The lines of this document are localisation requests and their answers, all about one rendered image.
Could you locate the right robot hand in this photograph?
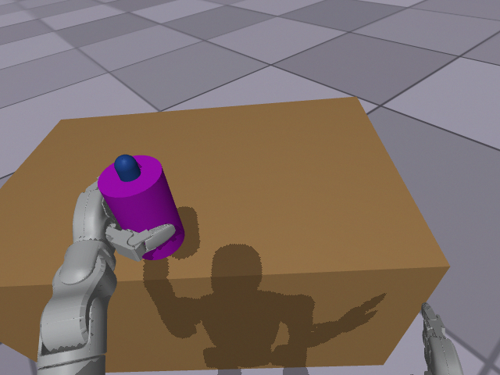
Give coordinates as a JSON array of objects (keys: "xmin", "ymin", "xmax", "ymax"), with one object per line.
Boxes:
[{"xmin": 411, "ymin": 302, "xmax": 463, "ymax": 375}]

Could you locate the bottle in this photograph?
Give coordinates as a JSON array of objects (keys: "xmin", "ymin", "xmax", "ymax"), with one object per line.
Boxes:
[{"xmin": 98, "ymin": 155, "xmax": 184, "ymax": 260}]

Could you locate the left robot hand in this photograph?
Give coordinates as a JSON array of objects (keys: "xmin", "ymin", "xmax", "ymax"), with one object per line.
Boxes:
[{"xmin": 73, "ymin": 176, "xmax": 176, "ymax": 262}]

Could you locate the left robot arm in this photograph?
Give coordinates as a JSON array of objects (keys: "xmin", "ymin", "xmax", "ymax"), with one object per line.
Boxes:
[{"xmin": 37, "ymin": 240, "xmax": 117, "ymax": 375}]

